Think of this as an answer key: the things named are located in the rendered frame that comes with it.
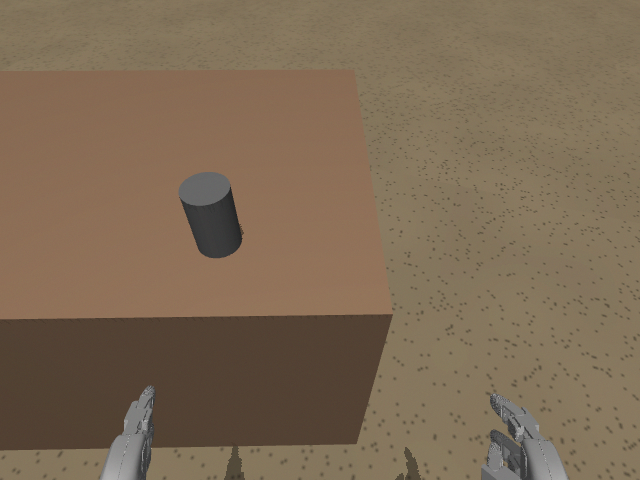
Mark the can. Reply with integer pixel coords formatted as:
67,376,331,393
178,172,242,258

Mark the right robot hand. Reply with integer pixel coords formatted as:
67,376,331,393
481,393,569,480

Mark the left robot hand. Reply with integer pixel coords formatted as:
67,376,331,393
99,385,156,480

